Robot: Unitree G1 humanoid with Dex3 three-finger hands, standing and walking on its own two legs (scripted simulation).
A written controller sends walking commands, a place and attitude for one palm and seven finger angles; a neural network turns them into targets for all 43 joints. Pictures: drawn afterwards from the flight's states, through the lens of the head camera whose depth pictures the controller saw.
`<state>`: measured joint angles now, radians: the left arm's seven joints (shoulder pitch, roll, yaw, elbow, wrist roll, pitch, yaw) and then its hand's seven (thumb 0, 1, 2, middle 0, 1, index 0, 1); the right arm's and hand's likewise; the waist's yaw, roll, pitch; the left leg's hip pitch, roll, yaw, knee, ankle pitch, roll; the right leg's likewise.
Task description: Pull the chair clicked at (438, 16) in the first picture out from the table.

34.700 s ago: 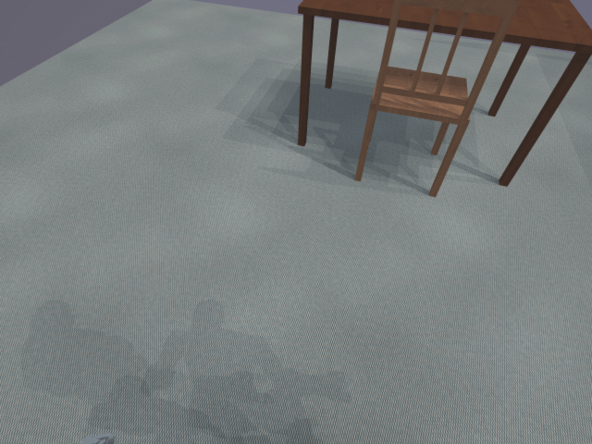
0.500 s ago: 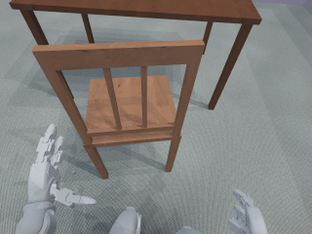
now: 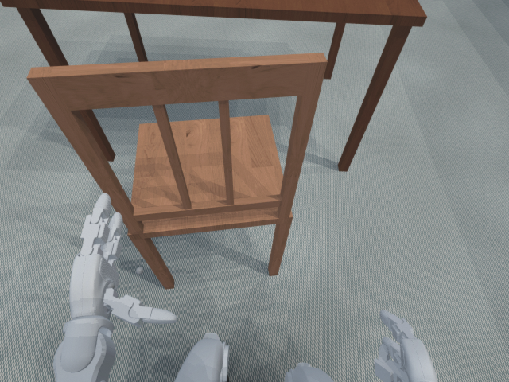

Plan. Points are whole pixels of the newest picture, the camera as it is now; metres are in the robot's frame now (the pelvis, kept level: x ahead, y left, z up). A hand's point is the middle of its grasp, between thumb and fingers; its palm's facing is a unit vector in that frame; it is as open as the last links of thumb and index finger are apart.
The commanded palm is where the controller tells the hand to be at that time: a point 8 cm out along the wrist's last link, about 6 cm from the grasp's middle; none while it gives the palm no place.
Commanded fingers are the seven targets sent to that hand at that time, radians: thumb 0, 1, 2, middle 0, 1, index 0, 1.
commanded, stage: aim the fingers beside a spindle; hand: left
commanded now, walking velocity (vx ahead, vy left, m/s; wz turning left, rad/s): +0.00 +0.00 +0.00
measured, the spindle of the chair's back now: (175, 164) +0.49 +0.18 +0.00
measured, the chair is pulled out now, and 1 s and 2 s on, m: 0.35 0.35 0.35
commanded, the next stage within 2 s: push the fingers through the gap in 1.56 s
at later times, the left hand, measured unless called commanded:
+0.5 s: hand (168, 246) +0.31 +0.16 +0.02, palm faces +0.17 -0.99 -0.01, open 17.0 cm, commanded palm +0.29 +0.20 +0.02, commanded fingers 0.00 -0.50 0.30 -0.06 -0.08 -0.06 -0.08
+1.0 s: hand (194, 232) +0.35 +0.13 -0.01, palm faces +0.16 -0.99 -0.01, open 17.0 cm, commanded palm +0.32 +0.18 +0.00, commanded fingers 0.00 -0.50 0.30 -0.06 -0.08 -0.06 -0.08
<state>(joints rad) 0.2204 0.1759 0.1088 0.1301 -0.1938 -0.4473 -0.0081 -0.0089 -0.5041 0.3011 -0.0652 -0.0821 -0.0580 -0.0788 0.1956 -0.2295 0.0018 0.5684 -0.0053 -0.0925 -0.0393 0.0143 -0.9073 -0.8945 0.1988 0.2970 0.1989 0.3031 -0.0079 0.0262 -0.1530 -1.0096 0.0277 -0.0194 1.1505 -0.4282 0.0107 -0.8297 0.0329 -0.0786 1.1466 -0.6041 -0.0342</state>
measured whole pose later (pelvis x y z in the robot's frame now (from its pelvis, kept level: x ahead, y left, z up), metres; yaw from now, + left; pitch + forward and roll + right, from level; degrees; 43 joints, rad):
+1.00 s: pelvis -0.01 +0.00 -0.03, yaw -1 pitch +21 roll -2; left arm -0.18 0.10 0.04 0.49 -0.07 -0.52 0.19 -0.01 -0.50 0.30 -0.06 -0.08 -0.06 -0.08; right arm 0.18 -0.22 0.00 0.60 -0.04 0.04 0.01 0.01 -0.91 -0.89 0.20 0.30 0.20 0.30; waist -0.04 0.02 -0.17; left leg -1.18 0.03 -0.01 1.26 -0.45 0.01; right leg -1.01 0.03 -0.07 1.28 -0.64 -0.04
